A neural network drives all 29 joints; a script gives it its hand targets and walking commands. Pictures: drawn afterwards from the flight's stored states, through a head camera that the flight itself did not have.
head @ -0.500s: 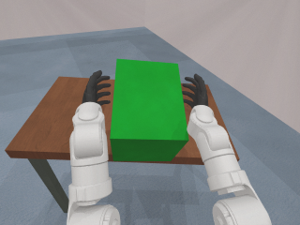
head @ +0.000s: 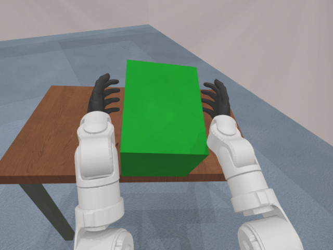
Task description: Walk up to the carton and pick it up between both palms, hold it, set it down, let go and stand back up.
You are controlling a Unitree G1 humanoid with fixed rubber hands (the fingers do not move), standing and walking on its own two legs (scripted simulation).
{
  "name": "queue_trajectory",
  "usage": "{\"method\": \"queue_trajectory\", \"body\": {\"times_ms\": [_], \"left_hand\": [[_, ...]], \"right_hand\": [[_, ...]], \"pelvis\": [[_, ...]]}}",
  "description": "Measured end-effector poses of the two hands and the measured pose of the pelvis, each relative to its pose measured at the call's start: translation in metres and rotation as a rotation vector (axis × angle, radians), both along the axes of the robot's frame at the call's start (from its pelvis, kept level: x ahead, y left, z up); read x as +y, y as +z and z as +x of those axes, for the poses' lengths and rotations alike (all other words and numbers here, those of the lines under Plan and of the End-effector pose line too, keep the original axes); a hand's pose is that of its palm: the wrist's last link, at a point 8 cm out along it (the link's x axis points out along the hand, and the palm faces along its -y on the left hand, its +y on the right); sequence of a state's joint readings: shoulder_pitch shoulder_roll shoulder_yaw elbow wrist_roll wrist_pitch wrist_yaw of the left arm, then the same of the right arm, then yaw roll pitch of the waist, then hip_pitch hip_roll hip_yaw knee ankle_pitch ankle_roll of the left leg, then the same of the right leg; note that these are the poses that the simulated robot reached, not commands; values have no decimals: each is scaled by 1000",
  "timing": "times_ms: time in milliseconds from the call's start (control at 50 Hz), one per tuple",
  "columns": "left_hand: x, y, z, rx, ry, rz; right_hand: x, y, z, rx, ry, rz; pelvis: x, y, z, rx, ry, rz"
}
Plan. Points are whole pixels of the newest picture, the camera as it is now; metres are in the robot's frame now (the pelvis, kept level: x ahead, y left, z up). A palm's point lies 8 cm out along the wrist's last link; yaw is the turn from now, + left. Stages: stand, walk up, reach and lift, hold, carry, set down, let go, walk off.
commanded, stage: hold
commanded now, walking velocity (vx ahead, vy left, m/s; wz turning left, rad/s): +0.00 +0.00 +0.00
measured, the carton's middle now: (158, 122) +0.41 +0.00 +0.12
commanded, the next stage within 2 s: none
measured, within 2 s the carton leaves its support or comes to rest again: neither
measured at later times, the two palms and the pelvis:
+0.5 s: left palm (97, 110) +0.34 +0.13 +0.22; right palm (219, 112) +0.35 -0.13 +0.19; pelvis -0.01 +0.00 +0.00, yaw +0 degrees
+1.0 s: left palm (95, 119) +0.34 +0.14 +0.20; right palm (215, 120) +0.35 -0.12 +0.17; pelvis +0.00 +0.00 +0.00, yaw +1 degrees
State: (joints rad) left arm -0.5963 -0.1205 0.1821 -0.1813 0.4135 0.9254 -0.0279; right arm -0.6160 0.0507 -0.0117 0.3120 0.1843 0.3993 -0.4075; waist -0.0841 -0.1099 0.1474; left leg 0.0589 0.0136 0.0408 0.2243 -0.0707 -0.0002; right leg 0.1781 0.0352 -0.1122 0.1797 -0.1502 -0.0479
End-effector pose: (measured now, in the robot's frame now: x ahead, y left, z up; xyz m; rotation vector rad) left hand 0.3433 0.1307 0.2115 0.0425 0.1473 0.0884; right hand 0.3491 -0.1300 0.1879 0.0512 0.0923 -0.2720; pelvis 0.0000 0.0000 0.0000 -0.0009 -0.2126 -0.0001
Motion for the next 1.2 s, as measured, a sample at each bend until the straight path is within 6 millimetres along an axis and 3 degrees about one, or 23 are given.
{"method": "queue_trajectory", "body": {"times_ms": [280, 860, 1060, 1200], "left_hand": [[6, 8, -2, -7, 9, 0], [3, 6, 0, -3, 4, -2], [12, -18, -8, 39, 19, 2], [16, -8, -14, -3, 29, -5]], "right_hand": [[6, 9, 1, -6, 10, 6], [3, 7, 1, -1, 7, -1], [11, -19, -6, 38, 35, 5], [15, -7, -10, 1, 33, -20]], "pelvis": [[1, 0, -4, -1, 6, -2], [1, 0, -4, 1, 5, -3], [2, 0, -7, 11, 25, -5], [2, -1, -16, 21, 28, -9]]}}
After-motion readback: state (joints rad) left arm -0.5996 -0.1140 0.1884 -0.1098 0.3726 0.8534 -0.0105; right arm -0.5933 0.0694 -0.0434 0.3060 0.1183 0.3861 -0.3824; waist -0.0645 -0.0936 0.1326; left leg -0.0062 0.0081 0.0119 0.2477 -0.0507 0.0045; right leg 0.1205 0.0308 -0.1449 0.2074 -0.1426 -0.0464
